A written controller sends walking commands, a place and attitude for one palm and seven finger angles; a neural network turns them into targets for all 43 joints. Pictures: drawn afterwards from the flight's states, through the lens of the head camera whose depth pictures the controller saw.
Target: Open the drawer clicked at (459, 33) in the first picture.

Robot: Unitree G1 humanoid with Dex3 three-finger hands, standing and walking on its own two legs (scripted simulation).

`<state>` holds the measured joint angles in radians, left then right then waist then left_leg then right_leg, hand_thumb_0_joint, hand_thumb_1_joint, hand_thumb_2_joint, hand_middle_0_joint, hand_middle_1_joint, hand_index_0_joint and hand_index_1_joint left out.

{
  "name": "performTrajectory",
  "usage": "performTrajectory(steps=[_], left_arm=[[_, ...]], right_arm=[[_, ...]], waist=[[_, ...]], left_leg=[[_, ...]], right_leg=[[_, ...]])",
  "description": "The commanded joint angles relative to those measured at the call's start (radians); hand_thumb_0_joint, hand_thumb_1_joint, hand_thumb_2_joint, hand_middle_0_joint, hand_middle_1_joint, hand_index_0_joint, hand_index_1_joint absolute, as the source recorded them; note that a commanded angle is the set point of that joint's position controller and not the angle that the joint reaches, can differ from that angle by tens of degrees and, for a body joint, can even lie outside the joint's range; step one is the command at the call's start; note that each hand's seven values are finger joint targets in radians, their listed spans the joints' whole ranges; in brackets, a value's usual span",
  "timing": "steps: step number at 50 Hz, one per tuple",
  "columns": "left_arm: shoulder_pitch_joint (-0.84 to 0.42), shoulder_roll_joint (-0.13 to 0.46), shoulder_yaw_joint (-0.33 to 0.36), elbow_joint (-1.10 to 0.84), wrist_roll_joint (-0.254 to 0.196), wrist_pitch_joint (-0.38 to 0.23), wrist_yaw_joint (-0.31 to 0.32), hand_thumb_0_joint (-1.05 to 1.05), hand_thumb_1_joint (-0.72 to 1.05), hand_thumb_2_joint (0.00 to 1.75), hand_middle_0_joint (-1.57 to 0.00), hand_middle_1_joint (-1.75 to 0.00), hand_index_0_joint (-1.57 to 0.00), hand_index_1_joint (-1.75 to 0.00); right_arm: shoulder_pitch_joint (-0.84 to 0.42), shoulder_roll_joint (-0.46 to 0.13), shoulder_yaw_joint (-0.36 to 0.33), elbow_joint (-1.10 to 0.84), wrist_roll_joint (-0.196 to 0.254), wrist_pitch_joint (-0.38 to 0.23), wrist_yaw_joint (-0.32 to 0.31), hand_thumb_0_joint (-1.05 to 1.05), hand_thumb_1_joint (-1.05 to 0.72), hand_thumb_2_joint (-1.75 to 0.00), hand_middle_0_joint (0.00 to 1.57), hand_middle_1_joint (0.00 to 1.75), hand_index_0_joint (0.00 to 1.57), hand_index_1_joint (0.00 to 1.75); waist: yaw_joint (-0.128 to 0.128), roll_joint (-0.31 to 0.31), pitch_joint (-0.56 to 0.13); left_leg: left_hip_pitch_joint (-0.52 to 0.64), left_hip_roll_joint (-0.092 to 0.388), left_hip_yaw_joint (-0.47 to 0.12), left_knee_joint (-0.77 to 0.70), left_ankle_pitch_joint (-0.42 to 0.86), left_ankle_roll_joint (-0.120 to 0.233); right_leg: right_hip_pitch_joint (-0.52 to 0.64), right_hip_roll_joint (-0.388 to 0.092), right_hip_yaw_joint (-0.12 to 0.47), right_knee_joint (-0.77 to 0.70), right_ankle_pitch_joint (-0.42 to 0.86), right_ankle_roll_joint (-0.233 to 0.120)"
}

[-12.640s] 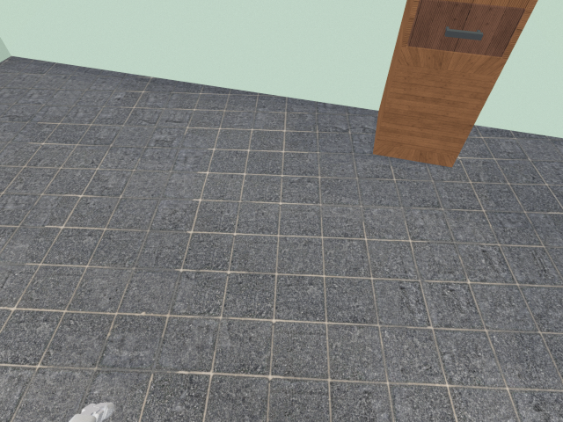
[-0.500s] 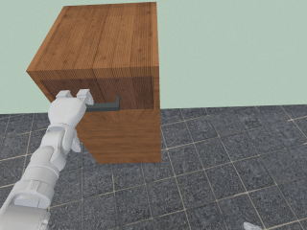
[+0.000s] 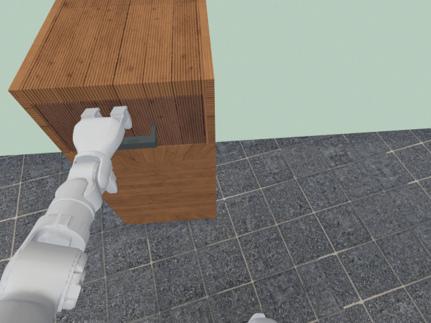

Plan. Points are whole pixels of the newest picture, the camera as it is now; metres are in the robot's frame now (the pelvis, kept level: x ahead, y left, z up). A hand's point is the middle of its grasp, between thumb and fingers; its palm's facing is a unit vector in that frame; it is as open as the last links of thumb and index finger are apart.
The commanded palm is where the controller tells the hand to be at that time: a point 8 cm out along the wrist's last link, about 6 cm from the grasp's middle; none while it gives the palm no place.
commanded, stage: move the hooked fingers above the handle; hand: left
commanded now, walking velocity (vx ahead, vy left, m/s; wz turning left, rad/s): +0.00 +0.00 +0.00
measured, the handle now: (129, 136) +0.54 +0.22 -0.05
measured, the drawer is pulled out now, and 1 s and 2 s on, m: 0.00 0.00 0.00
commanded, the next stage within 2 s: lower the fingers behind the handle in 1.12 s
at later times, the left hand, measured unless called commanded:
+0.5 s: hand (113, 145) +0.48 +0.23 +0.00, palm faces -0.07 -0.03 -1.00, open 13.9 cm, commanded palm +0.46 +0.22 +0.07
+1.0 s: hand (113, 144) +0.48 +0.22 +0.00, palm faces -0.06 -0.02 -1.00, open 13.9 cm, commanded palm +0.46 +0.22 +0.07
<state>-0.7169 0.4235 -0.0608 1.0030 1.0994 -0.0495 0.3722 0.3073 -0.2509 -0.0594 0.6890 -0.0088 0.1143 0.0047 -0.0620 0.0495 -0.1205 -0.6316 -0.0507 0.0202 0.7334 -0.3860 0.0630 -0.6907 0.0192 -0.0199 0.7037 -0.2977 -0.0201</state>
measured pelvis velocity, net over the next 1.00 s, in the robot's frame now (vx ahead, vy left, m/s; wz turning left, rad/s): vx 0.01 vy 0.00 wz -0.01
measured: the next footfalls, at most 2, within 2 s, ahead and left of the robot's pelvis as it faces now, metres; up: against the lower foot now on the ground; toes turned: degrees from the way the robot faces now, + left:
none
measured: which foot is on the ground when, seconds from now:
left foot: down 0.00-1.00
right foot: down 0.00-1.00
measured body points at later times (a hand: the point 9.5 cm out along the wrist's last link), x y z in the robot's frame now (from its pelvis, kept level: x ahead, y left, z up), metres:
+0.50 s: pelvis +0.01 +0.01 -0.01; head +0.11 +0.00 +0.43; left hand +0.48 +0.23 +0.05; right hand +0.00 -0.27 -0.14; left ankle -0.03 +0.08 -0.71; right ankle +0.02 -0.11 -0.71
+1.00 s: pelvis +0.01 +0.00 +0.00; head +0.11 -0.01 +0.43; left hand +0.47 +0.22 +0.06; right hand +0.05 -0.27 -0.14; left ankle -0.03 +0.08 -0.71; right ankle +0.02 -0.11 -0.71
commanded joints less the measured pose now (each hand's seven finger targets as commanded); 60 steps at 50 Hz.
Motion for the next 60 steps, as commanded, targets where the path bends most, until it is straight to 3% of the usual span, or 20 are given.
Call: performTrajectory(steps=[1, 10, 14, 16, 18, 19, 23, 26, 29, 35, 40, 43, 44, 49, 52, 53, 55, 57, 58, 60], left_arm=[[-0.477, 0.247, 0.077, -0.135, -0.004, 0.009, 0.042, 0.0, -0.5, 0.3, -0.3, -1.2, -0.3, -1.2], [-0.555, 0.29, 0.087, -0.047, 0.004, 0.006, 0.038, 0.0, -0.5, 0.3, -0.3, -1.2, -0.3, -1.2], [-0.509, 0.35, 0.145, -0.106, -0.001, -0.012, 0.034, 0.0, -0.5, 0.3, -0.3, -1.2, -0.3, -1.2], [-0.463, 0.314, 0.127, -0.101, -0.008, -0.01, 0.032, 0.0, -0.5, 0.3, -0.3, -1.2, -0.3, -1.2], [-0.417, 0.337, 0.149, -0.095, -0.012, -0.003, 0.031, 0.0, -0.5, 0.3, -0.3, -1.2, -0.3, -1.2], [-0.445, 0.306, 0.118, -0.12, -0.012, -0.006, 0.032, 0.0, -0.5, 0.3, -0.3, -1.2, -0.3, -1.2], [-0.475, 0.293, 0.111, -0.157, -0.015, -0.018, 0.034, 0.0, -0.5, 0.3, -0.3, -1.2, -0.3, -1.2], [-0.517, 0.293, 0.098, -0.154, -0.012, -0.022, 0.042, 0.0, -0.5, 0.3, -0.3, -1.2, -0.3, -1.2], [-0.568, 0.245, 0.055, -0.152, -0.009, -0.021, 0.05, 0.0, -0.5, 0.3, -0.3, -1.2, -0.3, -1.2], [-0.514, 0.212, 0.05, -0.103, -0.016, 0.013, 0.043, 0.0, -0.5, 0.3, -0.3, -1.2, -0.3, -1.2], [-0.43, 0.282, 0.1, -0.073, -0.012, 0.031, 0.023, 0.0, -0.5, 0.3, -0.3, -1.2, -0.3, -1.2], [-0.436, 0.318, 0.121, -0.116, -0.012, 0.013, 0.016, 0.0, -0.5, 0.3, -0.3, -1.2, -0.3, -1.2], [-0.456, 0.309, 0.107, -0.143, -0.007, 0.004, 0.017, 0.0, -0.5, 0.3, -0.3, -1.2, -0.3, -1.2], [-0.463, 0.239, 0.08, -0.221, -0.014, -0.037, 0.035, 0.0, -0.5, 0.3, -0.3, -1.2, -0.3, -1.2], [-0.473, 0.205, 0.046, -0.157, -0.015, -0.014, 0.047, 0.0, -0.5, 0.3, -0.3, -1.2, -0.3, -1.2], [-0.523, 0.216, 0.051, -0.178, -0.014, -0.016, 0.052, 0.0, -0.5, 0.3, -0.3, -1.2, -0.3, -1.2], [-0.509, 0.264, 0.086, -0.179, -0.007, -0.009, 0.058, 0.0, -0.5, 0.3, -0.3, -1.2, -0.3, -1.2], [-0.509, 0.224, 0.055, -0.157, -0.013, 0.003, 0.055, 0.0, -0.5, 0.3, -0.3, -1.2, -0.3, -1.2], [-0.519, 0.23, 0.063, -0.152, -0.016, 0.004, 0.053, 0.0, -0.5, 0.3, -0.3, -1.2, -0.3, -1.2], [-0.472, 0.259, 0.083, -0.112, -0.018, 0.016, 0.045, 0.0, -0.5, 0.3, -0.3, -1.2, -0.3, -1.2]], right_arm=[[0.111, -0.159, -0.052, -0.066, -0.007, -0.025, -0.014, 0.0, -0.9, -0.9, 0.2, 0.3, 0.2, 0.3], [0.171, -0.175, -0.05, -0.046, -0.018, -0.031, -0.012, 0.0, -0.9, -0.9, 0.2, 0.3, 0.2, 0.3], [0.188, -0.181, -0.055, -0.053, -0.027, -0.022, -0.008, 0.0, -0.9, -0.9, 0.2, 0.3, 0.2, 0.3], [0.185, -0.176, -0.056, -0.052, -0.026, -0.016, -0.004, 0.0, -0.9, -0.9, 0.2, 0.3, 0.2, 0.3], [0.175, -0.181, -0.051, -0.053, -0.025, -0.004, -0.004, 0.0, -0.9, -0.9, 0.2, 0.3, 0.2, 0.3], [0.18, -0.177, -0.053, -0.056, -0.021, -0.004, -0.005, 0.0, -0.9, -0.9, 0.2, 0.3, 0.2, 0.3], [0.174, -0.177, -0.061, -0.047, -0.02, -0.002, -0.007, 0.0, -0.9, -0.9, 0.2, 0.3, 0.2, 0.3], [0.177, -0.177, -0.057, -0.036, -0.018, -0.005, -0.011, 0.0, -0.9, -0.9, 0.2, 0.3, 0.2, 0.3], [0.177, -0.17, -0.058, -0.031, -0.019, -0.009, -0.011, 0.0, -0.9, -0.9, 0.2, 0.3, 0.2, 0.3], [0.175, -0.165, -0.055, -0.037, -0.023, -0.004, -0.001, 0.0, -0.9, -0.9, 0.2, 0.3, 0.2, 0.3], [0.149, -0.168, -0.04, -0.063, -0.017, 0.011, -0.006, 0.0, -0.9, -0.9, 0.2, 0.3, 0.2, 0.3], [0.136, -0.168, -0.037, -0.078, -0.013, 0.013, -0.015, 0.0, -0.9, -0.9, 0.2, 0.3, 0.2, 0.3], [0.137, -0.164, -0.04, -0.081, -0.013, 0.01, -0.017, 0.0, -0.9, -0.9, 0.2, 0.3, 0.2, 0.3], [0.156, -0.155, -0.06, -0.066, -0.02, 0.001, -0.011, 0.0, -0.9, -0.9, 0.2, 0.3, 0.2, 0.3], [0.146, -0.159, -0.056, -0.051, -0.017, 0.002, -0.007, 0.0, -0.9, -0.9, 0.2, 0.3, 0.2, 0.3], [0.147, -0.159, -0.056, -0.044, -0.019, 0.0, -0.008, 0.0, -0.9, -0.9, 0.2, 0.3, 0.2, 0.3], [0.147, -0.161, -0.055, -0.042, -0.02, 0.001, -0.009, 0.0, -0.9, -0.9, 0.2, 0.3, 0.2, 0.3], [0.143, -0.156, -0.053, -0.042, -0.018, 0.001, -0.008, 0.0, -0.9, -0.9, 0.2, 0.3, 0.2, 0.3], [0.143, -0.157, -0.053, -0.039, -0.02, 0.0, -0.009, 0.0, -0.9, -0.9, 0.2, 0.3, 0.2, 0.3], [0.14, -0.162, -0.046, -0.044, -0.015, 0.003, -0.01, 0.0, -0.9, -0.9, 0.2, 0.3, 0.2, 0.3]], waist=[[-0.031, -0.02, -0.409], [-0.064, 0.009, -0.438], [-0.029, 0.048, -0.554], [-0.027, 0.036, -0.515], [-0.014, 0.021, -0.493], [-0.029, 0.015, -0.485], [-0.046, 0.008, -0.461], [-0.059, 0.025, -0.437], [-0.077, 0.068, -0.433], [-0.055, 0.062, -0.474], [-0.023, -0.012, -0.438], [-0.022, -0.032, -0.439], [-0.027, 0.008, -0.44], [-0.037, 0.045, -0.498], [-0.061, 0.007, -0.41], [-0.066, 0.021, -0.421], [-0.046, 0.042, -0.478], [-0.052, 0.041, -0.444], [-0.057, 0.021, -0.449], [-0.04, 0.001, -0.431]], left_leg=[[0.179, 0.022, -0.042, -0.055, 0.402, -0.028], [0.115, 0.027, -0.045, -0.003, 0.407, -0.026], [0.163, 0.035, -0.048, 0.019, 0.531, -0.035], [0.156, 0.04, -0.041, 0.02, 0.552, -0.035], [0.13, 0.038, -0.039, 0.011, 0.554, -0.034], [0.137, 0.042, -0.041, 0.006, 0.542, -0.032], [0.175, 0.049, -0.05, -0.003, 0.523, -0.032], [0.186, 0.048, -0.059, -0.011, 0.484, -0.034], [0.22, 0.049, -0.069, -0.006, 0.49, -0.042], [0.253, 0.05, -0.066, 0.01, 0.6, -0.054], [0.146, 0.038, -0.038, -0.01, 0.534, -0.032], [0.114, 0.032, -0.029, -0.018, 0.495, -0.023], [0.129, 0.033, -0.029, -0.018, 0.498, -0.024], [0.251, 0.053, -0.057, 0.006, 0.631, -0.043], [0.2, 0.044, -0.053, -0.008, 0.514, -0.039], [0.201, 0.043, -0.051, -0.01, 0.51, -0.037], [0.22, 0.038, -0.05, -0.007, 0.529, -0.038], [0.199, 0.035, -0.044, -0.015, 0.505, -0.038], [0.2, 0.037, -0.048, -0.015, 0.519, -0.035], [0.161, 0.031, -0.038, -0.025, 0.477, -0.029]], right_leg=[[0.2, 0.026, 0.008, -0.035, 0.252, -0.03], [0.145, 0.03, 0.008, 0.006, 0.266, -0.026], [0.186, 0.031, 0.011, 0.032, 0.338, -0.024], [0.184, 0.035, 0.009, 0.023, 0.35, -0.022], [0.208, 0.034, 0.011, 0.02, 0.363, -0.024], [0.201, 0.033, 0.009, 0.014, 0.356, -0.021], [0.173, 0.034, 0.005, -0.006, 0.318, -0.022], [0.14, 0.035, 0.0, -0.011, 0.275, -0.024], [0.095, 0.036, -0.007, -0.012, 0.252, -0.025], [0.116, 0.038, -0.012, -0.001, 0.304, -0.024], [0.218, 0.032, 0.006, -0.004, 0.356, -0.023], [0.261, 0.026, 0.017, -0.008, 0.373, -0.022], [0.247, 0.025, 0.017, -0.006, 0.371, -0.022], [0.179, 0.031, 0.002, -0.001, 0.357, -0.019], [0.152, 0.034, -0.002, -0.02, 0.302, -0.021], [0.156, 0.031, 0.0, -0.02, 0.305, -0.024], [0.185, 0.031, 0.004, -0.012, 0.326, -0.026], [0.185, 0.03, 0.001, -0.019, 0.319, -0.025], [0.193, 0.031, 0.003, -0.02, 0.332, -0.025], [0.22, 0.03, 0.007, -0.023, 0.328, -0.024]])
